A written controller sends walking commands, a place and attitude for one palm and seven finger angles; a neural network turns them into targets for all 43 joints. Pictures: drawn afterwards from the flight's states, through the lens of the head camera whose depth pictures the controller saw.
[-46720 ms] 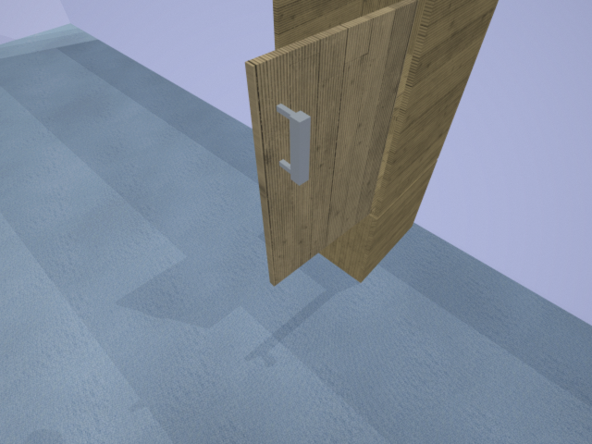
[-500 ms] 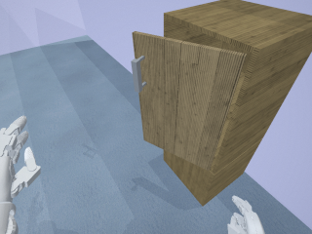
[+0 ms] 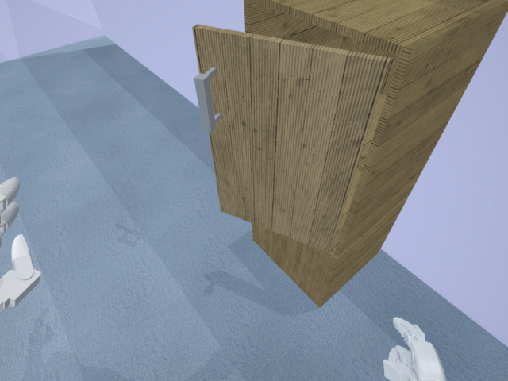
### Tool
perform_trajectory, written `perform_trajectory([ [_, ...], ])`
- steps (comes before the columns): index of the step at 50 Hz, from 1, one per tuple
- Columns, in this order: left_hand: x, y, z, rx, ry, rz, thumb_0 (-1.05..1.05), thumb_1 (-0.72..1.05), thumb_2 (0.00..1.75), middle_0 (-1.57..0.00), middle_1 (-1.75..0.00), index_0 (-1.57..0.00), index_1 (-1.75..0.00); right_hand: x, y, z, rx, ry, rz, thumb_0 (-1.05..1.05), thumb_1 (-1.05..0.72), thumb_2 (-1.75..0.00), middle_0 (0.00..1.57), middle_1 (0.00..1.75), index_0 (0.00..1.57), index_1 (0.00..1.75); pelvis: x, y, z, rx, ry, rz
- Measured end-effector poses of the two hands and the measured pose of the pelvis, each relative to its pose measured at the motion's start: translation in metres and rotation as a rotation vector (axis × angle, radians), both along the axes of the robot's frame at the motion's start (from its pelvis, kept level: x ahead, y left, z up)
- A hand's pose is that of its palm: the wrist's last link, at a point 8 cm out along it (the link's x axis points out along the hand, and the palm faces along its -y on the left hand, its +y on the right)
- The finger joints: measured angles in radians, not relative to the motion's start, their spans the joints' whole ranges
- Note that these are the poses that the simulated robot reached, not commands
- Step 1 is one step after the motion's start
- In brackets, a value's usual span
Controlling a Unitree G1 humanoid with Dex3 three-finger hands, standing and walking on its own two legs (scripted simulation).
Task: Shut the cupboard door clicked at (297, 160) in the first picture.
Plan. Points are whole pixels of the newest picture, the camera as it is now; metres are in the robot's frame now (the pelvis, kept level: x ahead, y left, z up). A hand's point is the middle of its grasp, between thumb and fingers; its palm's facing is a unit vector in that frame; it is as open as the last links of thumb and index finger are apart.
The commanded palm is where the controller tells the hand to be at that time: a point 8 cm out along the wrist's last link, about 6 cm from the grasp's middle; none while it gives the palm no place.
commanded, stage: step back with the hand held close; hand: left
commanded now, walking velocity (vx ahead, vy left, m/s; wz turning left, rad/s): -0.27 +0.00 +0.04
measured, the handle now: (210, 99) +0.66 +0.15 +0.11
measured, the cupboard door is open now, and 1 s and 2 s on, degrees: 24 24 24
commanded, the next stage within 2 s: stop stepping back and stand still in 0.94 s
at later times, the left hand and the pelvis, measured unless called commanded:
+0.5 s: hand out of the picture +0.10 +0.27 +0.17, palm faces +0.53 -0.74 -0.42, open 7.4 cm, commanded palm +0.04 +0.30 +0.18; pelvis -0.08 -0.01 -0.02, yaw +3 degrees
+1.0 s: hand out of the picture +0.01 +0.28 +0.17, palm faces +0.50 -0.78 -0.38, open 7.4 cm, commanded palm -0.05 +0.31 +0.18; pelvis -0.17 +0.00 -0.02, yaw +4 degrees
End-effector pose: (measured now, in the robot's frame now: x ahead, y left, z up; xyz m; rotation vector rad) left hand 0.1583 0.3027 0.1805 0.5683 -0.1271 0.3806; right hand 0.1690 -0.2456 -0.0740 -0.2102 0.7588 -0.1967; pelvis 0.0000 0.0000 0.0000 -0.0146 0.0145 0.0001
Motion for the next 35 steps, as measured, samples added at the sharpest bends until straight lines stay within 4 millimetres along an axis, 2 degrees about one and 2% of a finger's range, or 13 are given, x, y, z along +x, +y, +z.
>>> perform_trajectory([
  [7,-0.028,0.01,-0.003,0.002,-0.046,0.003,0.01,0.89,0.9,-0.22,-0.3,-0.21,-0.31,-0.031,0.009,0.002,-0.015,-0.003,0.008,0.01,-0.9,-0.9,0.2,0.3,0.2,0.3,-0.025,0.006,-0.003,-0.01,-0.002,0.006],
  [13,-0.057,0.016,-0.008,0.013,-0.097,0.035,0.01,0.89,0.9,-0.22,-0.3,-0.21,-0.31,-0.058,0.016,-0.005,-0.026,0.002,0.043,0.01,-0.9,-0.9,0.21,0.3,0.2,0.3,-0.047,0.006,-0.009,-0.019,-0.012,0.027],
  [22,-0.098,0.003,0.0,0.045,-0.195,0.056,0.02,0.89,0.9,-0.21,-0.3,-0.21,-0.31,-0.087,0.015,-0.019,-0.013,0.008,0.104,0.01,-0.9,-0.9,0.21,0.3,0.2,0.3,-0.075,-0.006,-0.017,-0.018,-0.035,0.056],
  [28,-0.11,-0.003,0.003,0.021,-0.245,0.03,0.01,0.89,0.9,-0.21,-0.3,-0.21,-0.31,-0.105,0.01,-0.017,-0.03,0.025,0.109,0.01,-0.9,-0.9,0.21,0.3,0.2,0.3,-0.091,-0.007,-0.016,-0.009,-0.026,0.056],
  [35,-0.125,0.006,0.006,0.074,-0.237,-0.021,0.01,0.89,0.9,-0.22,-0.3,-0.21,-0.31,-0.127,0.009,-0.008,-0.058,-0.013,0.071,0.01,-0.9,-0.9,0.21,0.3,0.2,0.3,-0.115,-0.002,-0.017,-0.056,-0.027,0.081],
])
